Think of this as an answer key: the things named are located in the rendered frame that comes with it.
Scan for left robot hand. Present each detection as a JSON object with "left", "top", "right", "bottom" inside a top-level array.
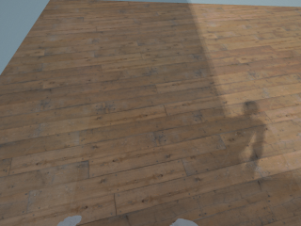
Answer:
[{"left": 57, "top": 215, "right": 82, "bottom": 226}]

